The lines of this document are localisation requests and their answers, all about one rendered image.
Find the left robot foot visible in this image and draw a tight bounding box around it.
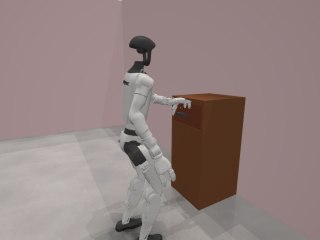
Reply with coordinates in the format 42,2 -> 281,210
115,218 -> 142,232

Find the left robot hand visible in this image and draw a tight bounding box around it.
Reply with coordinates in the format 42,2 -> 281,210
172,97 -> 192,115

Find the handle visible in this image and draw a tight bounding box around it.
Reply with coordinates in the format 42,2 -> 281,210
176,112 -> 190,118

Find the right robot forearm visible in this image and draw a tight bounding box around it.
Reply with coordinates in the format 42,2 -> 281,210
132,112 -> 163,160

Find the left robot forearm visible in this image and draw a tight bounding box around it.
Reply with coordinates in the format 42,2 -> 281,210
152,93 -> 176,106

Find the robot right upper arm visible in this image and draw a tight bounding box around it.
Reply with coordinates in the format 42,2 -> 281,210
128,73 -> 154,125

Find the cabinet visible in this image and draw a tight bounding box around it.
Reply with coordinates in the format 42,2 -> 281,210
171,93 -> 246,210

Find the drawer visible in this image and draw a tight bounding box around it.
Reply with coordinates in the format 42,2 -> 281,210
173,103 -> 202,130

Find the right robot hand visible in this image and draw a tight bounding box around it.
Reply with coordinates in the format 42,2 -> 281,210
153,155 -> 176,188

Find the robot left shin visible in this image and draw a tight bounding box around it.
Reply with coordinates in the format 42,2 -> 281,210
122,181 -> 146,224

